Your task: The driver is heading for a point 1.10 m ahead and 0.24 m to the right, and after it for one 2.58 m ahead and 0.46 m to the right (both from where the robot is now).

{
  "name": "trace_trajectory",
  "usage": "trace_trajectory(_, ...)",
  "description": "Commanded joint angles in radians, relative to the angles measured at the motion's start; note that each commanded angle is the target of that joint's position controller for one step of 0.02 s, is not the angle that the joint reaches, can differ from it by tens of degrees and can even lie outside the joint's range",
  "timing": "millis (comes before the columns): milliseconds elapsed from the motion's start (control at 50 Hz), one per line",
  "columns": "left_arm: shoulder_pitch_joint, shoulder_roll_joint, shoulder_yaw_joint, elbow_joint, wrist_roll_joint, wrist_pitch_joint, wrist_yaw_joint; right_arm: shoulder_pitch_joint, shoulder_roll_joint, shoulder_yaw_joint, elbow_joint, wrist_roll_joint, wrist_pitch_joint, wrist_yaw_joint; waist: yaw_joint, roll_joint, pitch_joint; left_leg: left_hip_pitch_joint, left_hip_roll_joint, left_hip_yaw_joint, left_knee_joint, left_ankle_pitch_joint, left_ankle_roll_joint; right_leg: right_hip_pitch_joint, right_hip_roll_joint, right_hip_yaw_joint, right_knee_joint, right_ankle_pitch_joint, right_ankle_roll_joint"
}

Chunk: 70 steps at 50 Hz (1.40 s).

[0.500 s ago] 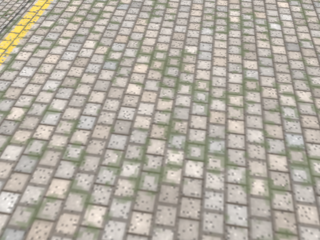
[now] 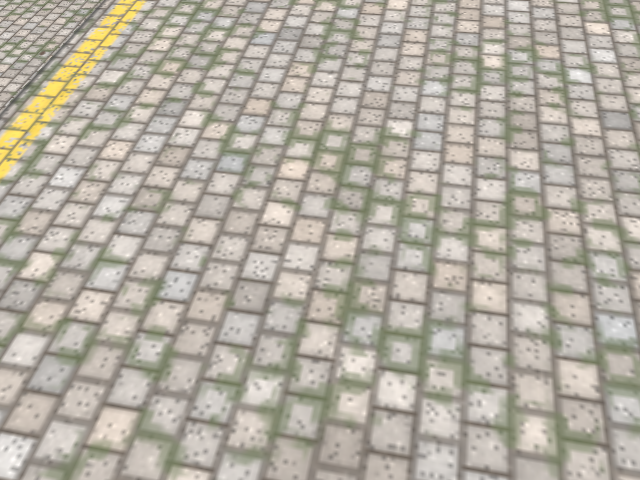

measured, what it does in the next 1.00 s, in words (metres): walks ahead, turning right: left foot, then right foot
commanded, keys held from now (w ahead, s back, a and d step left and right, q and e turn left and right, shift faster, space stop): w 0.20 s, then no key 0.10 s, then e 0.70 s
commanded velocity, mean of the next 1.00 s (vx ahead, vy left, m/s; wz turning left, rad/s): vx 0.20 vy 0.00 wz -0.28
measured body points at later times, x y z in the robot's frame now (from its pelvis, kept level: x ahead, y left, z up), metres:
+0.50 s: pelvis +0.24 +0.06 -0.01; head +0.28 +0.06 +0.44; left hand +0.31 +0.33 -0.15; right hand +0.33 -0.21 -0.14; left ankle +0.31 +0.14 -0.75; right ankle +0.24 -0.09 -0.67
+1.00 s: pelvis +0.31 +0.00 +0.00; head +0.35 -0.05 +0.44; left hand +0.52 +0.24 -0.10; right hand +0.37 -0.32 -0.13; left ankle +0.36 +0.15 -0.67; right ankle +0.31 -0.09 -0.75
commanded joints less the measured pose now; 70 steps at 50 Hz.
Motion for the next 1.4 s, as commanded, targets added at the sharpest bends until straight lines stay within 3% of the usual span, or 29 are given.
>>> trace_trajectory(20,0.027,0.161,0.018,-0.04,0.004,0.001,0.022,-0.114,-0.018,-0.001,-0.086,-0.007,-0.001,0.005,-0.004,-0.078,0.108,-0.188,0.027,-0.001,-0.152,0.099,-0.034,0.023,-0.249,0.183,-0.163,0.349,-0.119)
trace_trajectory(180,0.108,0.174,0.032,-0.034,-0.014,0.017,0.035,-0.347,-0.019,0.02,-0.182,0.006,-0.015,0.042,0.023,-0.098,0.161,-0.098,-0.034,0.034,-0.503,0.223,0.003,0.098,-0.282,0.101,-0.166,0.403,-0.106)
trace_trajectory(220,0.078,0.192,0.041,-0.045,-0.008,0.026,0.037,-0.306,-0.052,0.008,-0.183,0.002,-0.022,0.05,-0.026,-0.117,0.113,-0.004,-0.07,0.047,-0.533,0.176,0.035,0.154,-0.291,0.082,-0.065,0.668,-0.083)
trace_trajectory(260,0.043,0.204,0.046,-0.06,0.003,0.045,0.039,-0.061,-0.121,-0.03,-0.113,-0.008,-0.025,0.043,-0.153,-0.157,-0.056,0.306,-0.144,0.086,-0.545,0.206,0.077,0.146,-0.244,0.051,0.227,1.003,-0.035)
trace_trajectory(280,0.039,0.188,0.037,-0.077,0.008,0.045,0.036,0.087,-0.162,-0.044,-0.071,-0.02,-0.023,0.033,-0.209,-0.139,-0.162,0.586,-0.061,0.011,-0.519,0.38,0.115,-0.026,-0.2,0.043,0.449,0.861,0.005)
trace_trajectory(300,0.159,0.074,0.005,-0.088,0.016,0.033,0.025,0.209,-0.251,-0.058,-0.044,-0.058,-0.016,0.025,-0.158,0.108,-0.354,1.013,0.249,-0.389,-0.477,0.626,0.294,-0.42,-0.032,0.018,0.888,0.21,0.076)
trace_trajectory(320,0.202,0.065,0.0,-0.048,-0.008,0.009,0.019,0.215,-0.188,-0.037,-0.037,-0.051,-0.008,0.027,-0.159,0.159,-0.516,1.045,0.359,-0.649,-0.606,0.709,0.369,-0.489,0.067,0.209,1.115,-0.395,0.079)
trace_trajectory(340,0.111,0.15,0.029,-0.071,-0.04,0.001,0.018,0.105,-0.15,-0.024,-0.056,-0.032,-0.005,0.028,-0.139,0.107,-0.363,0.856,0.313,-0.468,-0.634,0.67,0.308,-0.526,-0.005,0.245,1.153,-0.362,0.066)
trace_trajectory(360,0.023,0.159,0.033,-0.099,-0.05,0.004,0.027,-0.007,-0.1,-0.007,-0.079,-0.026,-0.008,0.025,-0.104,0.057,-0.207,0.677,0.27,-0.306,-0.666,0.654,0.257,-0.552,-0.065,0.181,1.101,-0.303,0.065)
trace_trajectory(380,-0.014,0.149,0.039,-0.103,-0.04,0.017,0.04,-0.062,-0.061,0.006,-0.077,-0.028,-0.016,0.028,-0.071,-0.009,-0.122,0.518,0.227,-0.209,-0.714,0.637,0.222,-0.517,-0.101,0.155,1.034,-0.254,0.071)
trace_trajectory(400,0.002,0.137,0.049,-0.1,-0.031,0.038,0.05,-0.099,-0.04,0.012,-0.072,-0.036,-0.023,0.028,-0.033,0.009,-0.084,0.398,0.189,-0.128,-0.755,0.588,0.192,-0.441,-0.132,0.149,0.973,-0.219,0.071)
trace_trajectory(480,0.01,0.104,0.06,-0.145,-0.019,0.1,0.067,-0.137,-0.085,0.003,-0.06,-0.067,-0.023,0.013,0.022,0.062,-0.04,0.214,0.17,-0.002,-0.839,0.518,0.219,-0.372,-0.13,0.118,0.869,-0.127,0.09)
trace_trajectory(600,-0.17,0.131,0.071,-0.259,-0.012,0.116,0.047,-0.113,-0.145,-0.016,-0.063,-0.043,0.024,-0.047,-0.025,0.055,-0.041,0.322,0.192,0.055,-0.874,0.22,0.205,-0.439,-0.158,0.08,0.602,0.043,0.101)
trace_trajectory(700,-0.257,0.145,0.081,-0.33,-0.016,0.123,0.02,-0.07,-0.177,-0.031,-0.068,-0.023,0.068,-0.057,-0.055,0.053,-0.036,0.461,0.241,0.058,-0.784,0.227,0.18,-0.45,-0.125,0.024,0.463,-0.058,0.083)
trace_trajectory(760,-0.225,0.145,0.088,-0.345,-0.018,0.12,0.001,-0.078,-0.182,-0.038,-0.081,-0.003,0.09,-0.061,-0.018,0.058,-0.054,0.489,0.231,0.092,-0.643,0.282,0.106,-0.34,-0.08,-0.024,0.249,0.037,0.036)
trace_trajectory(780,-0.189,0.182,0.103,-0.34,-0.012,0.117,0.005,-0.019,-0.16,-0.036,-0.064,-0.004,0.093,-0.058,-0.012,0.008,-0.073,0.455,0.182,0.129,-0.535,0.229,0.043,-0.237,-0.068,0.012,0.145,0.186,0.001)
trace_trajectory(800,-0.134,0.297,0.136,-0.341,-0.007,0.115,0.023,-0.015,-0.119,-0.025,-0.084,-0.033,0.09,-0.049,-0.018,-0.195,-0.104,0.268,0.081,0.213,-0.265,0.042,-0.041,-0.066,-0.221,0.243,0.105,0.559,-0.071)
trace_trajectory(820,-0.114,0.38,0.147,-0.353,0.017,0.11,0.029,-0.088,-0.07,-0.011,-0.15,-0.055,0.081,-0.045,-0.021,-0.381,-0.122,-0.059,-0.097,0.17,-0.017,-0.491,-0.115,0.073,-0.433,0.575,0.105,0.828,-0.286)
trace_trajectory(840,-0.09,0.311,0.128,-0.359,0.024,0.091,0.021,-0.154,-0.111,-0.02,-0.156,-0.048,0.075,-0.036,0.022,-0.195,-0.198,-0.092,-0.094,-0.01,0.141,-0.516,-0.104,0.09,-0.418,0.547,0.103,0.809,-0.318)
trace_trajectory(880,-0.201,0.285,0.123,-0.386,-0.002,0.069,0.027,-0.13,-0.121,-0.029,-0.135,-0.014,0.075,-0.039,-0.036,-0.11,-0.151,-0.13,-0.06,-0.056,0.142,-0.342,-0.081,0.041,-0.314,0.385,0.104,0.67,-0.211)
trace_trajectory(900,-0.243,0.255,0.114,-0.397,-0.02,0.074,0.034,-0.134,-0.144,-0.037,-0.13,-0.025,0.077,-0.048,-0.047,-0.104,-0.129,-0.128,-0.048,-0.065,0.105,-0.287,-0.085,0.007,-0.297,0.363,0.095,0.615,-0.181)
trace_trajectory(1100,-0.249,0.267,0.106,-0.421,-0.004,0.104,0.062,-0.133,-0.105,-0.027,-0.13,-0.019,0.079,-0.041,-0.037,-0.172,-0.122,0.078,-0.092,-0.061,-0.231,-0.131,-0.131,-0.116,-0.237,0.373,0.077,0.404,-0.169)
trace_trajectory(1220,-0.279,0.242,0.079,-0.418,-0.001,0.118,0.056,-0.081,-0.109,-0.025,-0.116,-0.014,0.06,-0.016,-0.052,-0.185,-0.097,0.257,-0.099,-0.023,-0.489,-0.098,-0.09,-0.153,-0.218,0.413,0.144,0.413,-0.138)
trace_trajectory(1260,-0.251,0.212,0.065,-0.41,-0.003,0.12,0.061,-0.03,-0.136,-0.028,-0.101,-0.032,0.05,-0.008,-0.069,-0.119,-0.093,0.426,-0.036,-0.073,-0.694,0.151,-0.043,-0.222,-0.147,0.384,0.204,0.252,-0.055)
trace_trajectory(1280,-0.208,0.167,0.05,-0.415,0.018,0.115,0.059,-0.02,-0.209,-0.038,-0.111,-0.053,0.05,-0.012,-0.028,0.083,-0.118,0.519,0.151,-0.26,-0.703,0.386,0.025,-0.319,-0.031,0.276,0.377,-0.003,0.006)
trace_trajectory(1300,-0.216,0.179,0.059,-0.436,0.009,0.108,0.059,-0.043,-0.203,-0.03,-0.104,-0.068,0.051,-0.01,-0.012,0.223,-0.081,0.454,0.281,-0.405,-0.715,0.488,0.202,-0.412,0.053,0.202,0.451,-0.326,0.053)
trace_trajectory(1320,-0.251,0.248,0.077,-0.428,0.005,0.106,0.062,-0.062,-0.169,-0.022,-0.119,-0.07,0.042,-0.009,-0.049,0.175,-0.075,0.41,0.3,-0.434,-0.747,0.418,0.264,-0.407,0.017,0.216,0.61,-0.382,0.082)
trace_trajectory(1340,-0.263,0.276,0.092,-0.42,-0.009,0.108,0.064,-0.075,-0.167,-0.022,-0.12,-0.06,0.037,-0.013,-0.052,0.138,-0.061,0.419,0.255,-0.384,-0.745,0.37,0.243,-0.432,0.014,0.219,0.707,-0.351,0.094)
trace_trajectory(1400,-0.228,0.206,0.083,-0.381,-0.005,0.13,0.069,-0.121,-0.131,-0.009,-0.113,-0.026,0.038,-0.019,-0.027,0.107,-0.035,0.415,0.16,-0.246,-0.726,0.346,0.169,-0.414,-0.017,0.214,0.708,-0.253,0.138)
